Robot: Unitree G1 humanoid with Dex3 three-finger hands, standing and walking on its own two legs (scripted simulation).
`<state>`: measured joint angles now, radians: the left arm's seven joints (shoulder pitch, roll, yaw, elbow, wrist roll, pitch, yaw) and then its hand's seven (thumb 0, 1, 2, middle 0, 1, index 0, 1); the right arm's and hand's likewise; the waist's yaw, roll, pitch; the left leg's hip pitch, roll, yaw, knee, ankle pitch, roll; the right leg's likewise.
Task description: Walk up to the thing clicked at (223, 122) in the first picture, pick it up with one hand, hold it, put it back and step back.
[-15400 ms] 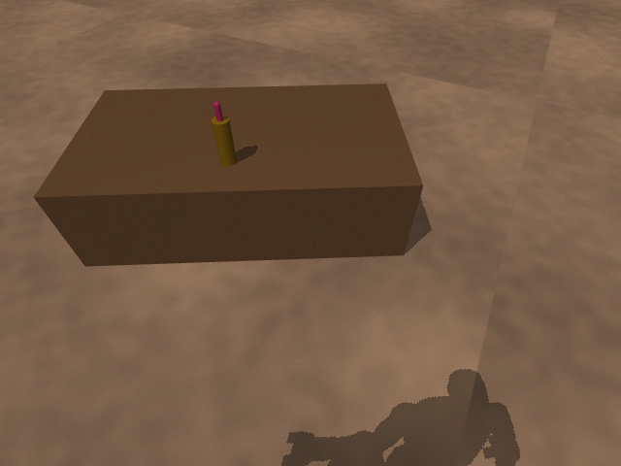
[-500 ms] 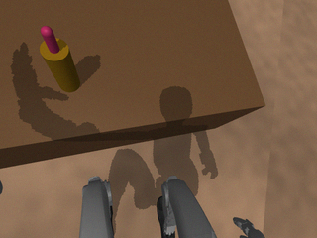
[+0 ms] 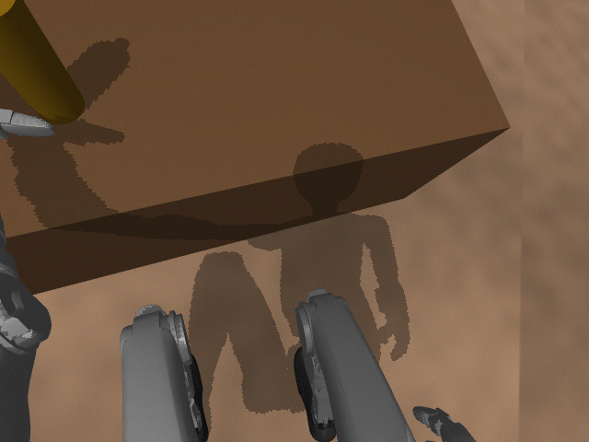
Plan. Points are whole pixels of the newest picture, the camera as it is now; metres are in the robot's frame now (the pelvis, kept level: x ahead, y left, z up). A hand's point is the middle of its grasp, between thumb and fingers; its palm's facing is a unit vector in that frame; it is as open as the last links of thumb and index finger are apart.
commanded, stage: close in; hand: left
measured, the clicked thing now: (11, 38) +0.58 +0.27 +0.03
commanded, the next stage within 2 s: rest palm in 0.10 s
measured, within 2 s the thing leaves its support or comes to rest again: leaves its support in 2.00 s
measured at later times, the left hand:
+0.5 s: hand (19, 88) +0.54 +0.27 +0.00, palm faces +0.30 -0.95 -0.01, open 17.7 cm
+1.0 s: hand (33, 101) +0.54 +0.26 -0.02, palm faces +0.28 -0.96 -0.01, open 15.6 cm
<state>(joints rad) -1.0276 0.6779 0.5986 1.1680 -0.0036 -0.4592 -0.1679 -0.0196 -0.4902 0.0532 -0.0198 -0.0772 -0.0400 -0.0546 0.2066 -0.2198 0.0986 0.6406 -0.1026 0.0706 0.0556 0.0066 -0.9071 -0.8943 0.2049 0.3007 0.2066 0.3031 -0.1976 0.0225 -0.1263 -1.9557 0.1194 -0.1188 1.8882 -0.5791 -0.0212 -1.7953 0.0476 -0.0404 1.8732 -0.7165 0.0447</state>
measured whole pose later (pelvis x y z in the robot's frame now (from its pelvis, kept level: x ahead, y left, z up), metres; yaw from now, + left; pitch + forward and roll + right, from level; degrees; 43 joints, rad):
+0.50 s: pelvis +0.01 +0.00 -0.01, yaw +0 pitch +37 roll -7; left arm -0.96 0.57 0.52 1.07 -0.03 -0.45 -0.09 -0.02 -0.59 0.00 -0.06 -0.01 -0.06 -0.01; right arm 0.19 -0.25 0.05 0.65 -0.09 0.07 0.04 0.01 -0.93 -0.90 0.20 0.30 0.20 0.30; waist -0.17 0.01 -0.14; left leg -1.96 0.12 -0.12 1.91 -0.60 -0.03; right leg -1.81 0.05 -0.04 1.90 -0.74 0.03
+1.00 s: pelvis +0.00 +0.00 -0.03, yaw +0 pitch +36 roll -6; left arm -0.98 0.57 0.51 1.07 -0.03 -0.45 -0.10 -0.02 -0.47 0.14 -0.36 -0.26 -0.37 -0.25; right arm 0.18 -0.24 0.06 0.65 -0.09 0.08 0.05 0.01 -0.94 -0.90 0.20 0.30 0.20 0.30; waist -0.17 0.01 -0.13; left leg -2.03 0.12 -0.13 1.99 -0.60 -0.03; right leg -1.87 0.05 -0.04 1.99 -0.75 0.04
